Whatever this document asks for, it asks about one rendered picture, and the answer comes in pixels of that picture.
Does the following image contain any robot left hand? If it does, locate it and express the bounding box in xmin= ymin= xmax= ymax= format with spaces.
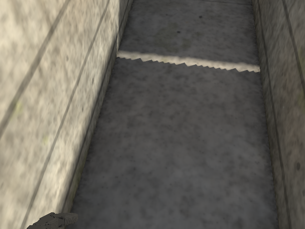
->
xmin=27 ymin=212 xmax=78 ymax=229

